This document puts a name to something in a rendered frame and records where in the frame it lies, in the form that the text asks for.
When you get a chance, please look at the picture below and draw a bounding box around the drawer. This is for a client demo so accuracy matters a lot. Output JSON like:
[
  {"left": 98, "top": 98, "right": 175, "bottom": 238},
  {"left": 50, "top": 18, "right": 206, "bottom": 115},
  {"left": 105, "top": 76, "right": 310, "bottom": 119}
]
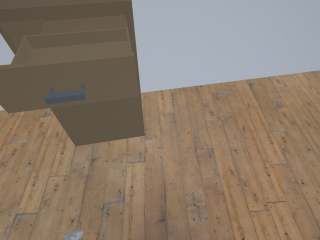
[{"left": 0, "top": 27, "right": 139, "bottom": 114}]

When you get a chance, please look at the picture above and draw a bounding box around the cabinet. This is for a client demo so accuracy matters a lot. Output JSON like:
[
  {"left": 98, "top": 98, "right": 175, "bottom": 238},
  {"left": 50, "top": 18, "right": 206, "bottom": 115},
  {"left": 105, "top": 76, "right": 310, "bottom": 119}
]
[{"left": 0, "top": 0, "right": 145, "bottom": 146}]

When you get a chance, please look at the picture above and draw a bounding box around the handle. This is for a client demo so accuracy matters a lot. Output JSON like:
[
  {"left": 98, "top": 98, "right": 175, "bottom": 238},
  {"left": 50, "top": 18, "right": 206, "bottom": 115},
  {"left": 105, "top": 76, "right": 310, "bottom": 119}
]
[{"left": 44, "top": 83, "right": 86, "bottom": 105}]

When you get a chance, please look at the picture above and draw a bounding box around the robot left hand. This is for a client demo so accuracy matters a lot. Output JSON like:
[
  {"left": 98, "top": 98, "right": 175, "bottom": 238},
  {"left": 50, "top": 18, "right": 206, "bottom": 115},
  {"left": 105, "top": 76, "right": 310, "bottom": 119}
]
[{"left": 61, "top": 230, "right": 84, "bottom": 240}]

